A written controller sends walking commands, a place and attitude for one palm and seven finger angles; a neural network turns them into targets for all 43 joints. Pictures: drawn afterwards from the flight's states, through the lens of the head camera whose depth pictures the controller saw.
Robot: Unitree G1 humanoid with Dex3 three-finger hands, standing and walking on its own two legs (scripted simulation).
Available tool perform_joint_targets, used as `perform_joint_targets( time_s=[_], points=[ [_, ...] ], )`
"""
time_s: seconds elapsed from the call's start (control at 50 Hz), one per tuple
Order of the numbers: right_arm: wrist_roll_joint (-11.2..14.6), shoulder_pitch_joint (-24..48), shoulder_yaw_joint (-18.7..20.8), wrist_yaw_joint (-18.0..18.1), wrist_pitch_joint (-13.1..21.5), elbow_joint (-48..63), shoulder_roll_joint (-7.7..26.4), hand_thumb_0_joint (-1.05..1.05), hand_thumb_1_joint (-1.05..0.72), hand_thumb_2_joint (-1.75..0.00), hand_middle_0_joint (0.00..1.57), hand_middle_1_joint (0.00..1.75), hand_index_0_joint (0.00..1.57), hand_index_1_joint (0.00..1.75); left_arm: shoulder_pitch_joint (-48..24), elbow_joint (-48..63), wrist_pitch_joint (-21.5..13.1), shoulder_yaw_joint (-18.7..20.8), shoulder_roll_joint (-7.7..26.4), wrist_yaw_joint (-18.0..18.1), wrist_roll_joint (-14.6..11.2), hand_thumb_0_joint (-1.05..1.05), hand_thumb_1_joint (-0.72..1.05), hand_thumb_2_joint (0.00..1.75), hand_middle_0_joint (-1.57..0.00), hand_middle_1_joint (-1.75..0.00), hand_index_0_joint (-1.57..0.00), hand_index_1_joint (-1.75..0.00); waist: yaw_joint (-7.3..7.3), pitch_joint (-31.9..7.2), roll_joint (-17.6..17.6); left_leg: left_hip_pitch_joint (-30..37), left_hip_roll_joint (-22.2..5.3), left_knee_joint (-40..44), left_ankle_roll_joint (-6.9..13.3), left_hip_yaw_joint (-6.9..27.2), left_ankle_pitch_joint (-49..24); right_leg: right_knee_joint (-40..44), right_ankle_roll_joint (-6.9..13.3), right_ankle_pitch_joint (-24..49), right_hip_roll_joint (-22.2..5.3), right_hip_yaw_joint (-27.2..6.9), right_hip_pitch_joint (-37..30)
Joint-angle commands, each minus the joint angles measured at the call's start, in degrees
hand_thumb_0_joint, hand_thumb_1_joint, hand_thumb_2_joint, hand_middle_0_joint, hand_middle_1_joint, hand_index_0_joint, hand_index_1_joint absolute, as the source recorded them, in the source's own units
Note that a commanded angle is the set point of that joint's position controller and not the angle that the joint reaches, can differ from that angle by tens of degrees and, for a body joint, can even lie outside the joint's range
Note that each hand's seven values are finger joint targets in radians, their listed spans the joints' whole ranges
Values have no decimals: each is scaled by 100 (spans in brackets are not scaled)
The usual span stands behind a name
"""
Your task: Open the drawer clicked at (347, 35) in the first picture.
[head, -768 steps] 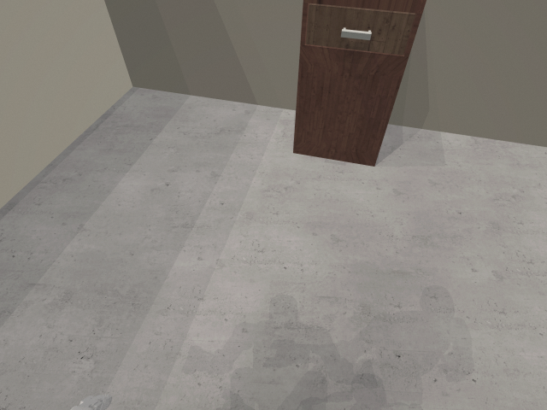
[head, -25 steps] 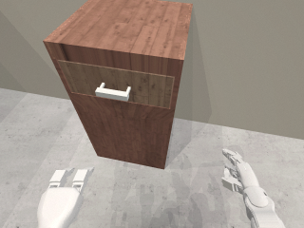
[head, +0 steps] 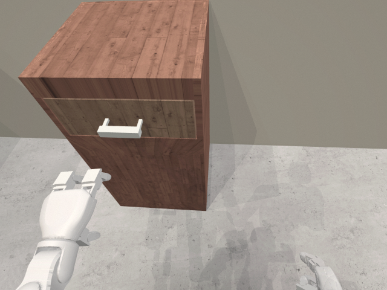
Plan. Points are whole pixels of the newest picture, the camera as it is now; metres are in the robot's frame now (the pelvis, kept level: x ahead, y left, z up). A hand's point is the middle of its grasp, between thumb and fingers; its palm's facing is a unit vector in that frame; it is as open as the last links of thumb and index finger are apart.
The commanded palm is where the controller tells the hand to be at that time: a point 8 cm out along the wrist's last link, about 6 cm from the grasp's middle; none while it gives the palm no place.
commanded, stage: raise the hand with hooked fingers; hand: left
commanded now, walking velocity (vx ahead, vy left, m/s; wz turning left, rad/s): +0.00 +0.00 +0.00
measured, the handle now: (121, 126) +0.53 +0.27 -0.04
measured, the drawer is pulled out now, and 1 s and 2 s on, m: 0.00 0.00 0.00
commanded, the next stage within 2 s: move the hooked fingers above the handle in 0.88 s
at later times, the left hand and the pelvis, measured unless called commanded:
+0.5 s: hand (68, 176) +0.29 +0.27 +0.10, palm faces +0.06 -0.06 -1.00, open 13.8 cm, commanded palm +0.26 +0.27 +0.15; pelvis -0.01 +0.02 +0.02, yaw +1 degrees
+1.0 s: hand (60, 177) +0.29 +0.28 +0.09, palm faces +0.06 -0.07 -1.00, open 13.8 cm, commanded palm +0.27 +0.28 +0.15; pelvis -0.01 +0.04 +0.02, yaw +2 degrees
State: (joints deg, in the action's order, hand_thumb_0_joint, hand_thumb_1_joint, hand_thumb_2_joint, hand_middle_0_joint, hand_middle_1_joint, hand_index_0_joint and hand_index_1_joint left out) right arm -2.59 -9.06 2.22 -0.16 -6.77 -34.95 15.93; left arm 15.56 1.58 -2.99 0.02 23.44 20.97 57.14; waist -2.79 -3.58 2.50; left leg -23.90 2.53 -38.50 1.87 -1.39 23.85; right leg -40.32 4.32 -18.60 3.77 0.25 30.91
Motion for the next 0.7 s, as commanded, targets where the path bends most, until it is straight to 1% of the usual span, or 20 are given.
perform_joint_targets(
  time_s=[0.0,0.02,0.04,0.08,0.12,0.14,0.2,0.24,0.28,0.32,0.36,0.42,0.46,0.48,0.5,0.52,0.56,0.58,0.6,0.68],
  points=[
    [106,938,167,6,304,1034,389,0,-90,-90,20,30,20,30,-826,997,202,470,837,181,-26,0,-31,38,-29,-108,-29,-108,-150,-1570,-289,-152,114,441,38,237,-1912,524,-143,2179,-385,-822,-2031],
    [121,958,167,3,288,1065,400,0,-90,-90,20,30,20,30,-1066,1087,271,478,894,138,-7,0,-34,37,-29,-110,-29,-110,-143,-1613,-330,-61,96,494,49,252,-1960,556,-136,2041,-366,-796,-2044],
    [152,975,159,22,279,1081,390,0,-90,-90,20,30,20,30,-1148,1018,355,384,883,70,2,0,-36,36,-29,-111,-29,-111,-170,-1486,-307,-3,88,569,49,220,-1875,634,-143,1835,-372,-741,-2026],
    [196,973,137,52,257,1061,389,0,-90,-90,20,30,20,30,-1420,923,486,365,979,-79,16,0,-41,34,-29,-114,-29,-114,-194,-1339,-355,103,75,704,47,213,-1936,741,-133,1787,-352,-717,-2094],
    [225,1022,94,81,220,1076,388,0,-90,-90,20,30,20,30,-1801,928,588,386,1099,-225,39,0,-45,32,-30,-117,-30,-117,-195,-1280,-246,257,51,828,51,212,-1976,826,-113,1699,-329,-683,-2138],
    [225,1018,73,87,212,1061,369,0,-90,-90,20,30,20,30,-1944,926,612,347,1111,-290,61,0,-48,31,-30,-118,-30,-118,-225,-1257,-163,359,47,890,44,208,-2035,861,-108,1722,-329,-657,-2182],
    [264,1026,7,124,185,1045,335,0,-90,-90,20,30,20,30,-2398,696,710,195,1065,-524,37,0,-50,30,-30,-120,-30,-120,-197,-971,-103,508,25,1071,27,188,-1966,1032,-102,1554,-304,-550,-2143],
    [282,1036,-31,142,162,1040,326,0,-90,-90,20,30,20,30,-2746,600,743,165,1108,-682,25,0,-50,30,-30,-120,-30,-120,-175,-945,-119,595,15,1141,30,181,-1931,1106,-106,1452,-297,-499,-2179],
    [283,1017,-67,146,153,1014,310,0,-90,-90,20,30,20,30,-3072,473,744,76,1098,-830,25,0,-50,30,-30,-120,-30,-120,-156,-853,-87,660,11,1224,15,185,-1870,1188,-100,1357,-292,-453,-2174],
    [282,988,-93,163,144,1023,324,0,-90,-90,20,30,20,30,-3354,429,719,106,1178,-979,-2,0,-50,30,-30,-120,-30,-120,-155,-988,-110,758,-4,1280,15,219,-1922,1213,-97,1380,-282,-395,-2283],
    [282,946,-110,162,135,986,312,0,-90,-90,20,30,20,30,-3596,335,672,53,1181,-1126,-21,0,-50,30,-30,-120,-30,-120,-138,-931,-211,816,-22,1328,1,238,-1980,1256,-95,1399,-280,-337,-2276],
    [279,906,-123,163,147,948,336,0,-90,-90,20,30,20,30,-3914,322,549,146,1345,-1303,-74,0,-50,30,-30,-120,-30,-120,-135,-1053,-28,934,-43,1364,-35,283,-2186,1273,-77,1544,-277,-276,-2371],
    [275,844,-118,160,146,910,335,0,-90,-90,20,30,20,30,-4107,386,444,179,1439,-1389,-101,0,-50,30,-30,-120,-30,-120,-145,-1153,62,1070,-59,1360,-79,329,-2498,1272,-59,1725,-281,-225,-2414],
    [282,821,-122,148,145,915,331,0,-90,-90,20,30,20,30,-3887,145,437,155,1364,-1434,-123,0,-50,30,-30,-120,-30,-120,-179,-1025,45,1003,-65,1382,-102,341,-2550,1275,-50,1727,-279,-196,-2382],
    [281,759,-101,128,139,907,343,0,-90,-90,20,30,20,30,-3688,98,402,145,1279,-1495,-180,0,-50,30,-30,-120,-30,-120,-193,-1017,-118,989,-67,1384,-106,328,-2638,1287,-62,1825,-275,-173,-2420],
    [300,756,-83,99,132,919,370,0,-90,-90,20,30,20,30,-3526,45,372,226,1310,-1543,-211,0,-50,30,-30,-120,-30,-120,-205,-1060,-175,978,-89,1390,-113,332,-2701,1285,-63,1835,-254,-175,-2431],
    [286,699,-65,59,115,932,395,0,-90,-90,20,30,20,30,-3523,252,250,216,1313,-1579,-253,0,-50,30,-30,-120,-30,-120,-222,-1083,-119,1008,-116,1402,-179,384,-2937,1255,-54,1883,-272,-135,-2408],
    [272,687,-45,47,115,940,403,0,-90,-90,20,30,20,30,-3504,326,198,238,1313,-1573,-260,0,-50,30,-30,-120,-30,-120,-240,-1127,-167,1055,-126,1384,-181,388,-3011,1252,-60,1923,-265,-130,-2389],
    [265,676,-33,34,124,949,418,0,-90,-90,20,30,20,30,-3517,434,134,275,1348,-1554,-262,0,-50,30,-30,-120,-30,-120,-241,-1180,-110,1064,-124,1369,-192,399,-3086,1244,-58,1962,-269,-143,-2397],
    [264,601,20,6,145,919,438,0,-90,-90,20,30,20,30,-3595,624,-59,453,1490,-1345,-241,0,-50,30,-30,-120,-30,-120,-271,-1290,61,1169,-155,1347,-270,504,-3270,1202,-43,1851,-259,-112,-2269]
  ],
)
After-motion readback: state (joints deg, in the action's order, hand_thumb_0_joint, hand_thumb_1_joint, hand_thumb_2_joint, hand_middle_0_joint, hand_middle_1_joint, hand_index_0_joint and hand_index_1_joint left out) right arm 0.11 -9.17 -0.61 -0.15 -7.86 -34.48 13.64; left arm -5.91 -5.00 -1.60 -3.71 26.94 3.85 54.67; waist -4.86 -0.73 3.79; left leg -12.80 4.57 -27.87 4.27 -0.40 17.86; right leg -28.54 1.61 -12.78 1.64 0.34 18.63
